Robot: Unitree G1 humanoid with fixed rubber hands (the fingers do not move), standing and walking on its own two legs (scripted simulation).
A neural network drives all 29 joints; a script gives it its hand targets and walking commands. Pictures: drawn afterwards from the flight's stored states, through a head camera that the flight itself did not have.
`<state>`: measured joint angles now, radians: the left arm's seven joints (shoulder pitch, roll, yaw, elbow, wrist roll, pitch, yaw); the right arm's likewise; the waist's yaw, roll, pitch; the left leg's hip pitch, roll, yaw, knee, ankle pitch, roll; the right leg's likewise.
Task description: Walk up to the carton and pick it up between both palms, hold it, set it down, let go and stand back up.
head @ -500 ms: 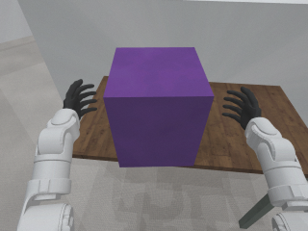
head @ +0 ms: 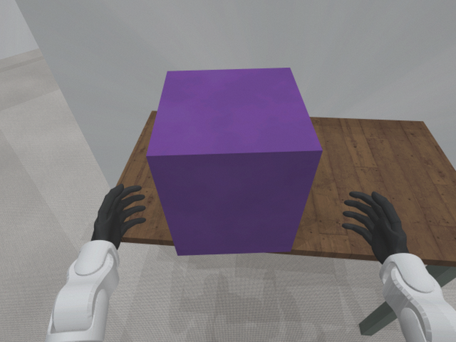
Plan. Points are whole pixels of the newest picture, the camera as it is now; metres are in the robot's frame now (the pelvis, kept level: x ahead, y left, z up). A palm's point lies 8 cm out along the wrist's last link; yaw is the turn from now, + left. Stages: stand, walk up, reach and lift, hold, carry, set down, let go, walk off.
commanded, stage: set down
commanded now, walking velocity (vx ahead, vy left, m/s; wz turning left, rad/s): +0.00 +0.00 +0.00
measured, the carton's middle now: (231, 165) +0.44 +0.03 +0.07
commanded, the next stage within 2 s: let go in 1.78 s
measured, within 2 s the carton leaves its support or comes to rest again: neither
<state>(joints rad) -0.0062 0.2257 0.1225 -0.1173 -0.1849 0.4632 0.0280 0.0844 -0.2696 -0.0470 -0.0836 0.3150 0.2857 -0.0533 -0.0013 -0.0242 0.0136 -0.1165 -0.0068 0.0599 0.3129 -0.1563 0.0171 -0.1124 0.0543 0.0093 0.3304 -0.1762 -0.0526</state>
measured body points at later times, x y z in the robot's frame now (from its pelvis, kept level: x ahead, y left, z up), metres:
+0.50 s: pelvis +0.01 +0.00 +0.00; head +0.01 +0.00 +0.45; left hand +0.22 +0.23 +0.03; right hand +0.23 -0.21 +0.03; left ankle +0.01 +0.11 -0.75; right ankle +0.00 -0.08 -0.75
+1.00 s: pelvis +0.01 +0.00 +0.00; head +0.02 +0.01 +0.45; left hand +0.20 +0.23 -0.05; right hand +0.20 -0.21 -0.04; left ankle +0.01 +0.11 -0.75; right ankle +0.00 -0.08 -0.75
